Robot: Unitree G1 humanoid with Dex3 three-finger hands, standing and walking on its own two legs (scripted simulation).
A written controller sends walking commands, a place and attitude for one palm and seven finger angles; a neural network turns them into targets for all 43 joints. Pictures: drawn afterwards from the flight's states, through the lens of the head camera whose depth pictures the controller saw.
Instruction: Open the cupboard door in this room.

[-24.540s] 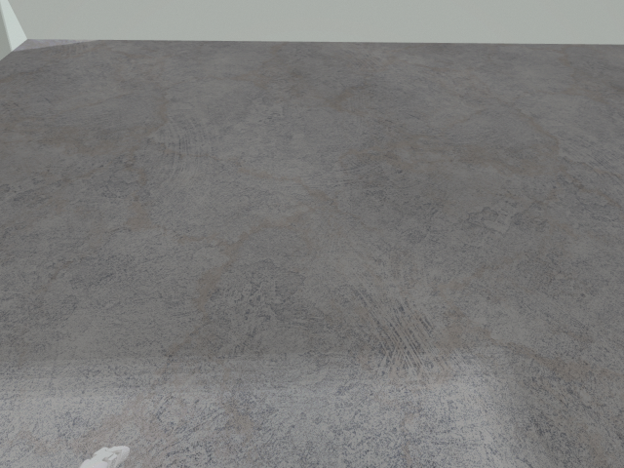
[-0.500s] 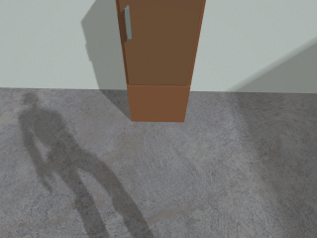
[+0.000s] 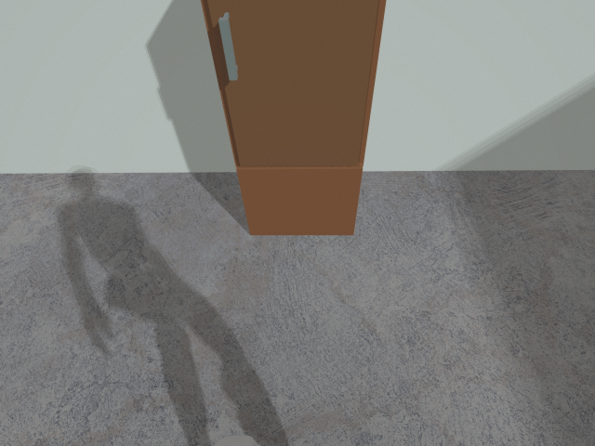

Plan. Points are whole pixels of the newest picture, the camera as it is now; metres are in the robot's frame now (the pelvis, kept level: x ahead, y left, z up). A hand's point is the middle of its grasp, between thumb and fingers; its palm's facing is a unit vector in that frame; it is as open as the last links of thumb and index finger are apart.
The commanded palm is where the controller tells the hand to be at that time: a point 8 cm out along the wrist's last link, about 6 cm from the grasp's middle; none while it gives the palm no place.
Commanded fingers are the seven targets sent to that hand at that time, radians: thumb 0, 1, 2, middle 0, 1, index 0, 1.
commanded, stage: walk to a spot facing it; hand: left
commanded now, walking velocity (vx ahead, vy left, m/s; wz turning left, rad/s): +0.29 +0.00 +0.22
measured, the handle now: (230, 47) +1.00 +0.27 +0.07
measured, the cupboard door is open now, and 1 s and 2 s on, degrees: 0 0 0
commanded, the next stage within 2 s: take the last steps up to it in 0.08 s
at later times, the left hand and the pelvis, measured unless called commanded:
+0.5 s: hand (178, 406) +0.20 +0.23 -0.18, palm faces +0.10 -0.98 -0.17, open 7.3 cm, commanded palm none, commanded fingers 0.00 0.90 0.90 -0.20 -0.30 -0.20 -0.30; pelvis +0.22 +0.06 -0.01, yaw +3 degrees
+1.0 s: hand (228, 277) +0.45 +0.20 -0.16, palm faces +0.10 -0.97 -0.24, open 7.1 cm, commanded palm none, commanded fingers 0.00 0.90 0.90 -0.20 -0.30 -0.20 -0.30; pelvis +0.40 +0.00 +0.00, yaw +3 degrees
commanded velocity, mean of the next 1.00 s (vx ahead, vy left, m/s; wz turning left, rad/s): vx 0.25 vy -0.01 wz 0.04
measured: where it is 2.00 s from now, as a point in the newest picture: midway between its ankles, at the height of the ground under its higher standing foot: (327, 393)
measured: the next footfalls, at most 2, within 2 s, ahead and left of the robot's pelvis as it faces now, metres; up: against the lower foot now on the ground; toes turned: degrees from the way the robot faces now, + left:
left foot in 0.32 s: +0.28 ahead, +0.14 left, +0.00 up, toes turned +12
right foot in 0.80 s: +0.46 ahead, -0.09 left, +0.00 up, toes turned -7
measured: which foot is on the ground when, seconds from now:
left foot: up 0.00-0.30, down 0.32-0.82, up 0.84-1.00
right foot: down 0.00-0.32, up 0.34-0.78, down 0.80-1.00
